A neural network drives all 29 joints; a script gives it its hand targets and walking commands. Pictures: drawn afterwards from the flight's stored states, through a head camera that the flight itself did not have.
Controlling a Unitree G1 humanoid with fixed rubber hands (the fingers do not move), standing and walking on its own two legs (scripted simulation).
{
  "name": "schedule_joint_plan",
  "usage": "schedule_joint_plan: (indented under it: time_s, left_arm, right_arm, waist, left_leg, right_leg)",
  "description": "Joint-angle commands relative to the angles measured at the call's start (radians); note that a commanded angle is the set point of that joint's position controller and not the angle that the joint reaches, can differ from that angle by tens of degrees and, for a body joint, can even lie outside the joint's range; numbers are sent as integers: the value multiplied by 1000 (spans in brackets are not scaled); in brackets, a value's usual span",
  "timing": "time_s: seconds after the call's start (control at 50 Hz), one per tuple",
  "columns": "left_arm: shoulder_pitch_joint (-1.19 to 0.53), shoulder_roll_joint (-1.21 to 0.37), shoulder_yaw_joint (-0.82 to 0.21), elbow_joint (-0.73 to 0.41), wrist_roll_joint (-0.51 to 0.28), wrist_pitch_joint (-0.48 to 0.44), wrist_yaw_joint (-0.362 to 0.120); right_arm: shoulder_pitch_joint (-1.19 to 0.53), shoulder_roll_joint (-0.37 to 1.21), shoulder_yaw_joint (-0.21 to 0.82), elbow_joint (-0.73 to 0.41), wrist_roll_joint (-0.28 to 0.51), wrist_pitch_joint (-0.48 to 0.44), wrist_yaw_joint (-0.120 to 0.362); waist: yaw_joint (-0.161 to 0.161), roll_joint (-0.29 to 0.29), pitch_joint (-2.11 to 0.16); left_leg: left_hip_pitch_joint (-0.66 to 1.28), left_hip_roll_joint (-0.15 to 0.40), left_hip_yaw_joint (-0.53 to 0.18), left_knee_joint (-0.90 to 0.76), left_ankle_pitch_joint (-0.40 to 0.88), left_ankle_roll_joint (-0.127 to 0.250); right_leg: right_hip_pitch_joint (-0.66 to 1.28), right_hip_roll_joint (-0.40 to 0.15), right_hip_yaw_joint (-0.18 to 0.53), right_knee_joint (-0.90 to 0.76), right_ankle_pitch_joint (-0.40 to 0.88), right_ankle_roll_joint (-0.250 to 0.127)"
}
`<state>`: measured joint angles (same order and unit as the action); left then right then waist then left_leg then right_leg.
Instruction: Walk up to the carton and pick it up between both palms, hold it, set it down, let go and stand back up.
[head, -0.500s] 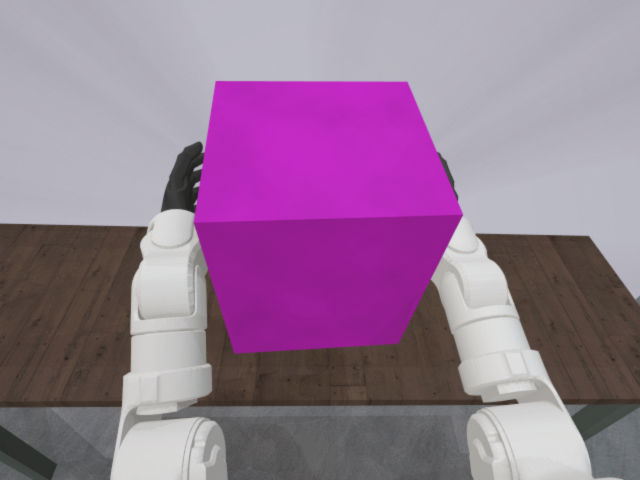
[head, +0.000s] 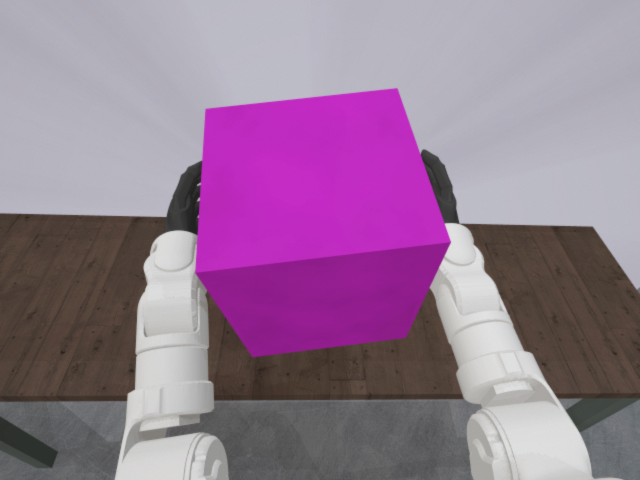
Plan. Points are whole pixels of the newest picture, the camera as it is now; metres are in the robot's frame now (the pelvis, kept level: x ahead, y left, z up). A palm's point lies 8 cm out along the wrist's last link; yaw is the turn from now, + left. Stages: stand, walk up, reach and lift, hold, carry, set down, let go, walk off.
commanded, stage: set down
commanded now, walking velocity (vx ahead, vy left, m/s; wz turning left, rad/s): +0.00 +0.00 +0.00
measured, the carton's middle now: (317, 236) +0.36 +0.01 +0.13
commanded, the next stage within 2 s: none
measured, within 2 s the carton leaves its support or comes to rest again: neither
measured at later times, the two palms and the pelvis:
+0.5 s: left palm (206, 241) +0.38 +0.14 +0.10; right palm (437, 235) +0.38 -0.16 +0.11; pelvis +0.02 +0.00 +0.00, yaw +0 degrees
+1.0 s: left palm (216, 259) +0.37 +0.14 +0.07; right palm (438, 252) +0.37 -0.17 +0.08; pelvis +0.02 +0.00 +0.00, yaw +0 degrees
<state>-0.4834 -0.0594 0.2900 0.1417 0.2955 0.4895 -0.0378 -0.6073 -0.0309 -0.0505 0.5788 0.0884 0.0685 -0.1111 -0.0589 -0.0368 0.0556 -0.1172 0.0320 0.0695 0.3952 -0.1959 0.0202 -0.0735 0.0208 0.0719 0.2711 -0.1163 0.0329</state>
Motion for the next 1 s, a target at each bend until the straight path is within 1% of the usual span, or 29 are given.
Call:
schedule_joint_plan:
  time_s: [0.0, 0.02, 0.06, 0.08, 0.1, 0.14, 0.18, 0.28, 0.3, 0.34, 0.36, 0.38, 0.42, 0.44, 0.46, 0.48, 0.56, 0.66, 0.68, 0.7, 0.72, 0.74, 0.76, 0.86, 0.88, 0.9, 0.94, 0.96, 0.98]
  left_arm:
    - [-630, -505, -569, -121, -156, -182, -77]
    - [-589, -528, -609, -146, -176, -198, -58]
    - [-574, -521, -635, -132, -171, -234, -34]
    - [-517, -507, -610, -93, -151, -235, -33]
    - [-571, -510, -614, -141, -155, -245, -28]
    - [-467, -475, -543, -53, -120, -231, -44]
    - [-439, -494, -558, -62, -115, -219, -50]
    - [-348, -505, -554, -81, -95, -202, -58]
    - [-320, -492, -519, -56, -85, -204, -65]
    - [-397, -509, -562, -129, -105, -220, -56]
    - [-399, -509, -572, -140, -119, -235, -50]
    - [-364, -524, -579, -120, -105, -235, -46]
    - [-382, -537, -599, -147, -118, -253, -44]
    - [-383, -536, -601, -140, -116, -252, -37]
    - [-433, -528, -587, -126, -112, -258, -33]
    - [-367, -533, -578, -102, -101, -254, -30]
    - [-302, -532, -557, -47, -84, -253, -34]
    - [-361, -506, -507, 40, -70, -273, -36]
    - [-405, -514, -507, 47, -77, -286, -31]
    - [-430, -522, -518, 54, -83, -293, -29]
    - [-445, -552, -558, 23, -106, -314, -19]
    - [-455, -563, -552, 38, -93, -329, -14]
    - [-433, -557, -550, 49, -102, -348, -5]
    - [-432, -560, -534, 116, -85, -387, 9]
    - [-394, -546, -507, 161, -67, -380, 8]
    - [-431, -542, -508, 137, -69, -387, 9]
    - [-464, -569, -505, 151, -78, -414, 15]
    - [-428, -586, -541, 151, -99, -417, 17]
    - [-446, -562, -514, 175, -89, -434, 15]
  right_arm:
    - [-562, 454, 270, -265, -33, -177, 132]
    - [-564, 483, 315, -321, -18, -196, 132]
    - [-478, 480, 340, -269, -28, -198, 127]
    - [-427, 488, 342, -224, -28, -185, 122]
    - [-397, 498, 336, -187, -39, -186, 125]
    - [-399, 476, 345, -217, -44, -183, 116]
    - [-393, 463, 341, -226, -30, -186, 112]
    - [-349, 447, 364, -247, -25, -195, 103]
    - [-327, 440, 369, -242, -34, -195, 101]
    - [-338, 455, 391, -281, -24, -203, 99]
    - [-335, 459, 393, -278, -20, -211, 103]
    - [-336, 458, 390, -280, -25, -213, 106]
    - [-316, 473, 408, -282, -27, -218, 103]
    - [-352, 464, 410, -321, -22, -225, 105]
    - [-348, 474, 400, -281, -32, -221, 108]
    - [-334, 459, 394, -295, -34, -219, 110]
    - [-269, 416, 346, -202, -51, -220, 121]
    - [-303, 412, 276, -137, -87, -225, 135]
    - [-365, 418, 284, -167, -92, -244, 141]
    - [-377, 428, 285, -162, -90, -245, 139]
    - [-354, 437, 284, -169, -99, -257, 143]
    - [-365, 458, 286, -148, -100, -268, 148]
    - [-367, 470, 307, -170, -89, -275, 149]
    - [-302, 440, 244, -43, -116, -273, 159]
    - [-300, 444, 245, -27, -120, -267, 160]
    - [-296, 430, 229, -6, -114, -273, 165]
    - [-340, 466, 237, -36, -117, -289, 167]
    - [-333, 475, 261, -70, -103, -294, 163]
    - [-315, 495, 260, -41, -120, -292, 158]
  waist:
    - [-13, 101, -503]
    - [-2, 94, -558]
    - [-9, 92, -592]
    - [-7, 71, -543]
    - [-16, 80, -559]
    - [9, 26, -483]
    - [-8, 45, -451]
    - [2, 57, -442]
    - [12, 33, -420]
    - [-6, 56, -489]
    - [12, 53, -520]
    - [8, 77, -501]
    - [3, 48, -514]
    - [13, 62, -543]
    - [11, 60, -507]
    - [23, 56, -494]
    - [0, 68, -442]
    - [7, 65, -375]
    - [26, 66, -402]
    - [18, 47, -417]
    - [4, 50, -464]
    - [12, 72, -469]
    - [37, 60, -490]
    - [15, 70, -437]
    - [38, 65, -407]
    - [26, 69, -411]
    - [53, 82, -432]
    - [39, 58, -452]
    - [34, 33, -418]
  left_leg:
    - [350, -39, -27, -77, 279, -89]
    - [373, -44, -35, -55, 350, -92]
    - [404, -45, -42, -44, 395, -96]
    - [388, -51, -35, -56, 376, -90]
    - [401, -46, -43, -56, 389, -90]
    - [354, -53, -28, -79, 346, -65]
    - [343, -49, -37, -66, 380, -73]
    - [370, -42, -38, -46, 475, -80]
    - [361, -45, -32, -47, 481, -74]
    - [386, -44, -47, -41, 504, -80]
    - [403, -41, -41, -37, 517, -85]
    - [399, -43, -45, -29, 534, -91]
    - [411, -42, -47, -29, 552, -89]
    - [413, -41, -57, -25, 548, -93]
    - [394, -44, -51, -35, 523, -93]
    - [388, -42, -54, -39, 512, -95]
    - [412, -28, -54, -44, 507, -97]
    - [317, -32, -41, -93, 339, -87]
    - [287, -40, -28, -97, 306, -80]
    - [281, -41, -33, -107, 278, -72]
    - [304, -34, -38, -98, 323, -78]
    - [303, -36, -38, -86, 336, -83]
    - [309, -37, -34, -88, 347, -82]
    - [294, -29, -30, -103, 335, -86]
    - [281, -28, -24, -107, 330, -82]
    - [276, -27, -24, -113, 305, -83]
    - [268, -29, -19, -106, 303, -80]
    - [263, -33, -23, -100, 328, -75]
    - [242, -40, -17, -101, 316, -67]
  right_leg:
    - [77, 40, -203, -19, 59, -43]
    - [76, 43, -197, -15, 113, -42]
    - [75, 45, -193, -20, 163, -38]
    - [97, 40, -187, -29, 178, -32]
    - [91, 37, -186, -27, 186, -33]
    - [112, 34, -181, -36, 206, -23]
    - [114, 36, -184, -30, 211, -33]
    - [104, 36, -190, -33, 265, -33]
    - [103, 34, -187, -35, 281, -30]
    - [121, 31, -187, -21, 308, -30]
    - [106, 36, -190, -18, 305, -29]
    - [94, 37, -190, -17, 324, -32]
    - [102, 36, -187, -10, 346, -30]
    - [82, 36, -187, -16, 341, -32]
    - [68, 34, -184, -19, 302, -30]
    - [83, 35, -186, -24, 285, -39]
    - [20, 39, -197, -41, 248, -45]
    - [0, 32, -194, -50, 131, -51]
    - [10, 26, -195, -49, 132, -47]
    - [12, 26, -188, -44, 138, -43]
    - [4, 32, -195, -34, 170, -45]
    - [-11, 26, -193, -34, 158, -47]
    - [-14, 31, -187, -32, 179, -43]
    - [-30, 38, -186, -38, 165, -53]
    - [-34, 38, -180, -45, 155, -54]
    - [-24, 39, -182, -42, 143, -57]
    - [-45, 34, -178, -38, 134, -56]
    - [-33, 37, -177, -37, 175, -53]
    - [-10, 33, -172, -34, 195, -45]
